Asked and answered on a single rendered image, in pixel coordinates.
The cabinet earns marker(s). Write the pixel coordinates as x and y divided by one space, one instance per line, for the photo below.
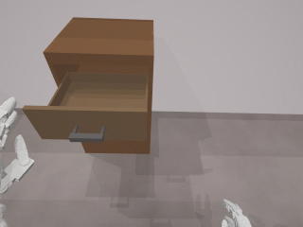
111 46

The drawer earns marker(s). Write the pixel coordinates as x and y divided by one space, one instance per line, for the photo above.
116 101

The handle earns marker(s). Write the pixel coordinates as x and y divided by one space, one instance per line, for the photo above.
86 137

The robot right hand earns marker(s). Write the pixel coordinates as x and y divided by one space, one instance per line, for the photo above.
236 213

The robot left hand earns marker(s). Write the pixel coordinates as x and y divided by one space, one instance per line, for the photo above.
18 168

